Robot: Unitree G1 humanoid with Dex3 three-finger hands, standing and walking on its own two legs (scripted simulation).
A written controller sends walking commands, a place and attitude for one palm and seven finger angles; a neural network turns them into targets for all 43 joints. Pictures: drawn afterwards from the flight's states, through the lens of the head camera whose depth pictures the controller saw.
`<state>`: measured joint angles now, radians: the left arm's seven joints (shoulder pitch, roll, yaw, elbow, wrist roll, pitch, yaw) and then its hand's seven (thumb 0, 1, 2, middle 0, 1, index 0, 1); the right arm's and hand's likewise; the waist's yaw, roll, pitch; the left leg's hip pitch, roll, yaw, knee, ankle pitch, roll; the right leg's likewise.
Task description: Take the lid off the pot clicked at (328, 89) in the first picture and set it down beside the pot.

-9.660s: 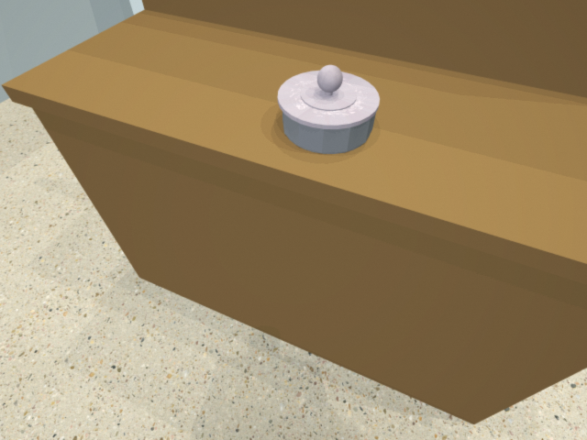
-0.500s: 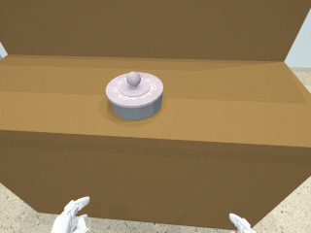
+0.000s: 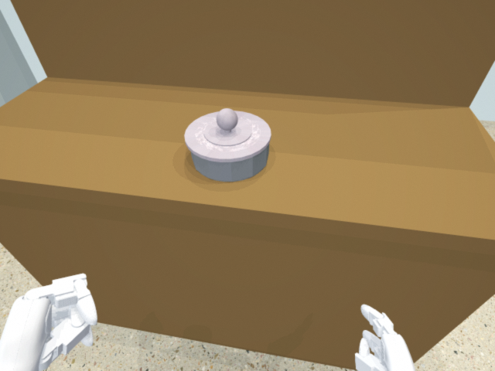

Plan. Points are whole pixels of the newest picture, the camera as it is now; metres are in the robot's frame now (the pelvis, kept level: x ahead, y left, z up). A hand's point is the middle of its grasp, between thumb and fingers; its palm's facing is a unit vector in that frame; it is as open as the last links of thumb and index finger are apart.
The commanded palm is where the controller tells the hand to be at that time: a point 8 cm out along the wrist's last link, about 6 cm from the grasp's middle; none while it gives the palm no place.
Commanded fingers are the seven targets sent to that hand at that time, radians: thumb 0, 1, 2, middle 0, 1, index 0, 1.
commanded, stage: raise the hand higher, near the body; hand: left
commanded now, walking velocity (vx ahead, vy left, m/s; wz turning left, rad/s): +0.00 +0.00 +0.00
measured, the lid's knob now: (227, 119) +0.53 +0.11 +0.16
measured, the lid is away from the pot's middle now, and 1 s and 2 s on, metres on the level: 0.00 0.00 0.00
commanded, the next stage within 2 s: reach forward and open the fingers in 0.78 s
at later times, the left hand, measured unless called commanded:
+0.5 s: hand (78, 266) +0.18 +0.23 +0.17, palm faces +0.34 -0.83 -0.44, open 3.1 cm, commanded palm +0.12 +0.27 +0.19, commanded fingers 0.00 0.90 0.90 -1.30 -1.50 -1.30 -1.50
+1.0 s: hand (68, 223) +0.20 +0.24 +0.22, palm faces +0.43 -0.53 -0.73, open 3.0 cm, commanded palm +0.16 +0.27 +0.24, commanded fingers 0.00 0.72 1.05 -1.26 -1.25 -1.26 -1.25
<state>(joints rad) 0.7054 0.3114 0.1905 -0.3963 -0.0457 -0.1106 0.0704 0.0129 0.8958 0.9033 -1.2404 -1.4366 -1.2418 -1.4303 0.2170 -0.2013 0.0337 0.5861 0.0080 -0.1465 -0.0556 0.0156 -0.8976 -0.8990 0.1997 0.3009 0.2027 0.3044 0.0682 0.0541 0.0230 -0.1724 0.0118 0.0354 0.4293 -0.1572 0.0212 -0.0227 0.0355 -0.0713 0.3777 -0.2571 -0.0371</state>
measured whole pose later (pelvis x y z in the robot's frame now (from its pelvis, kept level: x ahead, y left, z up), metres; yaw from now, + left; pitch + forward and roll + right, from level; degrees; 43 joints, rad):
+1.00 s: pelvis +0.01 +0.01 +0.00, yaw -1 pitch -4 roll +0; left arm 0.42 0.49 0.33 -0.68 0.28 -0.01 0.09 0.01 0.86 0.92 -1.30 -1.47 -1.30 -1.46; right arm 0.17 -0.25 0.04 0.56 0.00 -0.02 -0.01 0.02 -0.90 -0.90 0.20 0.30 0.20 0.30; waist 0.09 0.07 0.02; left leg -0.21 0.00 0.07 0.47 -0.19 0.03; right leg -0.09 0.02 -0.04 0.45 -0.29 -0.03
